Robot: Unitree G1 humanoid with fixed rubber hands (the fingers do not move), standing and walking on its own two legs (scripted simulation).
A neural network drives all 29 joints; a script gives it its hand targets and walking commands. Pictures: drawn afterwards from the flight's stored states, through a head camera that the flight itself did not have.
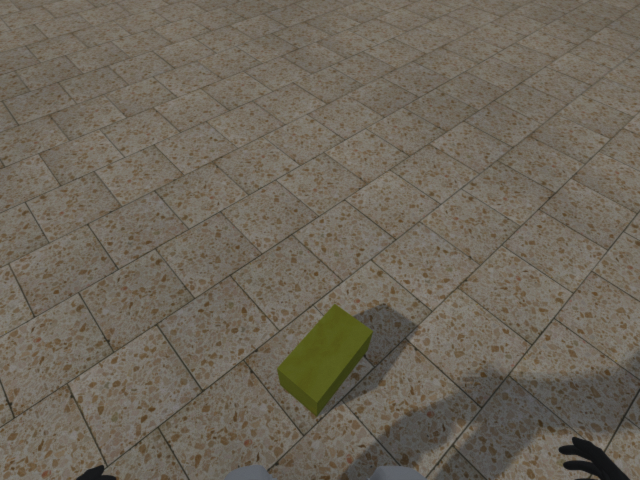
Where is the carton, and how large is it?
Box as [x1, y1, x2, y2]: [277, 304, 372, 416]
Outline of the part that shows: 335,304 330,308 277,368 280,384 316,416 366,351 372,332 370,329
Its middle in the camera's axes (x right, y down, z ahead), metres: +0.02 +0.37 +1.18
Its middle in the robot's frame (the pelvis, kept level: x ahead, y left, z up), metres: +0.52 -0.02 -0.68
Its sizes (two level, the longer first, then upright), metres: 0.266 0.146 0.145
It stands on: the floor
